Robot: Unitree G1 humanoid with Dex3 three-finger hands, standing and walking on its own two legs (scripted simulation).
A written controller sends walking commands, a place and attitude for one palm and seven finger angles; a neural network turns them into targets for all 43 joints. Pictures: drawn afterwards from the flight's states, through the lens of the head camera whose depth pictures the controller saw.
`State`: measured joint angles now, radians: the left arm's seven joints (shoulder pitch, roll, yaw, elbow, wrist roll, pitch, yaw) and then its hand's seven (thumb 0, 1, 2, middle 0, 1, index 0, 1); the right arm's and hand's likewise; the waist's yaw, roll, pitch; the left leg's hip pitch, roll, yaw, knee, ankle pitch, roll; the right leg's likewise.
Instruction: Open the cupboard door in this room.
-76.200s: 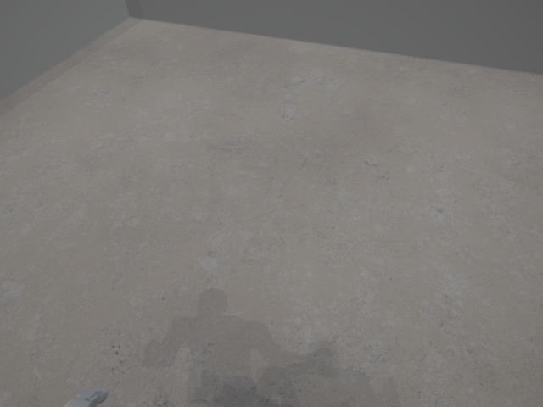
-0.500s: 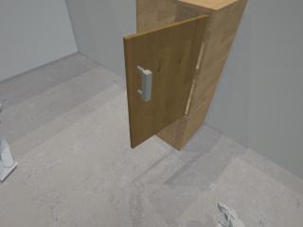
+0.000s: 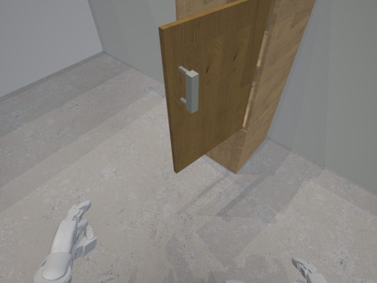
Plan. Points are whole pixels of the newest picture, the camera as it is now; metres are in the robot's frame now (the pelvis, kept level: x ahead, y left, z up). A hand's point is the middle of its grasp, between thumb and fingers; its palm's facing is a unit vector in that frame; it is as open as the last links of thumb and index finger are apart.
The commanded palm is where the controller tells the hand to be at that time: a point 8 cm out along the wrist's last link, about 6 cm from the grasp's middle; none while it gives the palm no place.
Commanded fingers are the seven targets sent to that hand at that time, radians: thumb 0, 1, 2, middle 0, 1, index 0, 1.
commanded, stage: let the arm hang, fingers relaxed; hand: left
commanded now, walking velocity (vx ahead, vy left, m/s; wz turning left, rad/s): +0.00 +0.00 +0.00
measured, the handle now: (187, 89) +0.59 +0.02 +0.09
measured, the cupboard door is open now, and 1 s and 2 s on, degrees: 80 80 80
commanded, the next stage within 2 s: look to check the result in 0.94 s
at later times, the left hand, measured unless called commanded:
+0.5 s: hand out of the picture +0.00 +0.17 -0.16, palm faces +0.06 -0.98 -0.20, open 7.3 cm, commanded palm none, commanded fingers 0.00 0.90 0.90 -0.20 -0.30 -0.20 -0.30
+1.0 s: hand out of the picture +0.01 +0.16 -0.16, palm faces +0.08 -0.98 -0.16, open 7.3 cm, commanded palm none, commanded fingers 0.00 0.90 0.90 -0.20 -0.30 -0.20 -0.30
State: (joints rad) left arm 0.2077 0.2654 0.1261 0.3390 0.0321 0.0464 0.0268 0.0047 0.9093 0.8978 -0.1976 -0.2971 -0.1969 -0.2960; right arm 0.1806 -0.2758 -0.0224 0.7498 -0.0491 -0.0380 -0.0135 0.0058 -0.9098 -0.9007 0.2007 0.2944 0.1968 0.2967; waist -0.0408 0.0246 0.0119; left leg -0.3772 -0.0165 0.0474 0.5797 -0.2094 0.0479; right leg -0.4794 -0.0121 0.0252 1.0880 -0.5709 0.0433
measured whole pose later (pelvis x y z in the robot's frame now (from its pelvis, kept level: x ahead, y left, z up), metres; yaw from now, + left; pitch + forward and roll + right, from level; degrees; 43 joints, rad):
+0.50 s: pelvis +0.03 -0.01 +0.02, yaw +2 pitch -1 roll +0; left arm 0.29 0.16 0.01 1.15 0.01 0.01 0.03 0.00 0.93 0.90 -0.20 -0.30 -0.20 -0.30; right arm 0.30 -0.14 0.00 1.16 -0.02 0.01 -0.03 0.00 -0.92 -0.90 0.20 0.29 0.20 0.30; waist -0.01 0.01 0.07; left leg -0.23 -0.01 0.01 0.43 -0.18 0.02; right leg -0.17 -0.02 -0.03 0.42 -0.24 0.01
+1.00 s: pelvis +0.04 +0.00 +0.02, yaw +2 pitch -2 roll +0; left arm 0.30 0.12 0.02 1.16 0.01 0.00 0.03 0.00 0.91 0.90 -0.20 -0.30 -0.20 -0.30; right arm 0.28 -0.12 -0.01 1.15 -0.02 0.00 -0.04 0.00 -0.92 -0.90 0.20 0.29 0.20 0.30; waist 0.00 0.00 0.04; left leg -0.21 -0.03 0.02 0.43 -0.19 0.03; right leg -0.15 -0.04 -0.02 0.42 -0.25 0.03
